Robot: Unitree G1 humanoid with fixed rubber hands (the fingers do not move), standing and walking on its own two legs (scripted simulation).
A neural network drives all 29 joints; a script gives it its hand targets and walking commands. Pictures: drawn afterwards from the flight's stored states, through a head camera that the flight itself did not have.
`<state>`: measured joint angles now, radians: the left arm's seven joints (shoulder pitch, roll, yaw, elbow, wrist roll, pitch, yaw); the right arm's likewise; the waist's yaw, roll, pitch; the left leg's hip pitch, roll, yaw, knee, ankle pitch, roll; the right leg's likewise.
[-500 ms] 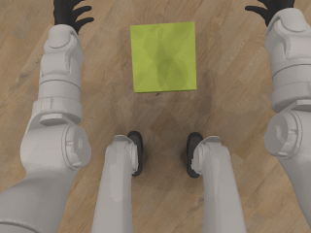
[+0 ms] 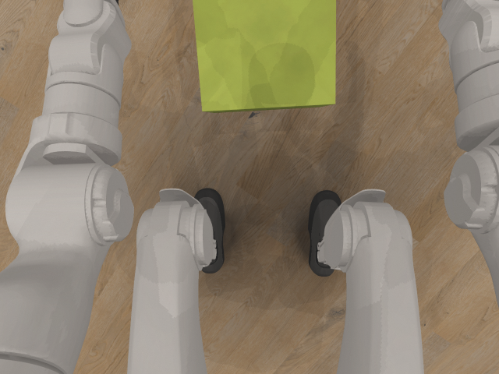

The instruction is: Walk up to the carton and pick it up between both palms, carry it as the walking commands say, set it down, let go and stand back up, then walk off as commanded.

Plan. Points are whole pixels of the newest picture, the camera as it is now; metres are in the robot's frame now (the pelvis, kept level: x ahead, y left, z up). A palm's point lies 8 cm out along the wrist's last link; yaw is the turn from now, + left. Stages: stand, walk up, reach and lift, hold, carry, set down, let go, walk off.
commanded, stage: reach and lift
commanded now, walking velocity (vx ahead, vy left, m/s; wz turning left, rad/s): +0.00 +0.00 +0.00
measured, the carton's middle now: (264, 43) +0.55 +0.00 -0.38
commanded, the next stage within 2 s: none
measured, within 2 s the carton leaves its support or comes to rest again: neither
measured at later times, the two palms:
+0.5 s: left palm (151, 31) +0.55 +0.18 -0.27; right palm (400, 16) +0.56 -0.20 -0.27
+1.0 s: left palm (154, 37) +0.55 +0.18 -0.30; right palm (390, 25) +0.55 -0.20 -0.30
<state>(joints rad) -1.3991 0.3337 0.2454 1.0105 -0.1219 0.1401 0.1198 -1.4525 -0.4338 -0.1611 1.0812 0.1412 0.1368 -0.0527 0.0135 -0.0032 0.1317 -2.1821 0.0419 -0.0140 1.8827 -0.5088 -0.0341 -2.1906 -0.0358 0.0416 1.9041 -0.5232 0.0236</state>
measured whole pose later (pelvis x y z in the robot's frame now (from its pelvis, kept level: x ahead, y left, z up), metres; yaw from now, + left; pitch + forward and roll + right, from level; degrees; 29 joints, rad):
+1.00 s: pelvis -0.01 +0.00 -0.10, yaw +0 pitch +34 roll +1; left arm -1.60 0.39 0.07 1.26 -0.26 0.03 0.10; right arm -1.63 -0.47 -0.01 1.29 0.25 0.03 -0.05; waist 0.01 0.02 0.52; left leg -2.28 0.02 -0.04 2.25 -0.57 -0.05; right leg -2.28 -0.03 0.06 2.28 -0.59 0.03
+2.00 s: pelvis +0.00 +0.00 -0.10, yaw +0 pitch +34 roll +1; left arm -1.59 0.37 0.16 1.21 -0.16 0.13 0.02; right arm -1.62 -0.40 -0.09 1.21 0.11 0.14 0.02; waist 0.01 0.03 0.51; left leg -2.28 0.01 -0.05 2.26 -0.58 -0.05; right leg -2.28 -0.03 0.05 2.29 -0.60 0.03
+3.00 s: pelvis +0.00 +0.00 -0.07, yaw -1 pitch +40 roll +1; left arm -1.39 0.22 0.26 0.89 -0.06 0.26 0.16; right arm -1.44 -0.32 -0.16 0.98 0.06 0.27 -0.10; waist 0.02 0.01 0.26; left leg -2.28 0.00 -0.06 2.13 -0.55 -0.06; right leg -2.28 -0.02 0.05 2.14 -0.56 0.04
